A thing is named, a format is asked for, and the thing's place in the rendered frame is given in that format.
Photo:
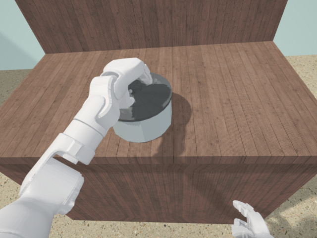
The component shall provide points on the robot left hand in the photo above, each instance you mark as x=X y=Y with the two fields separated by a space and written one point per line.
x=132 y=68

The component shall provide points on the lid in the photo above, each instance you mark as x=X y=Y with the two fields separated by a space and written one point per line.
x=151 y=101

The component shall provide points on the pot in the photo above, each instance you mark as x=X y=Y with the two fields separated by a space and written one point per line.
x=146 y=130

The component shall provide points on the table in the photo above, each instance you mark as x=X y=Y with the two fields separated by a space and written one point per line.
x=243 y=124

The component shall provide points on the knob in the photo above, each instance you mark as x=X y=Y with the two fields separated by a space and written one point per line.
x=135 y=86

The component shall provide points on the left robot forearm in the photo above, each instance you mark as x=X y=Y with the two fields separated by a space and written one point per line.
x=99 y=112

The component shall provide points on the robot right hand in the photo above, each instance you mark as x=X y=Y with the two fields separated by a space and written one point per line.
x=255 y=223

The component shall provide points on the robot left upper arm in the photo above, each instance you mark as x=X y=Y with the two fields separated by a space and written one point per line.
x=53 y=190

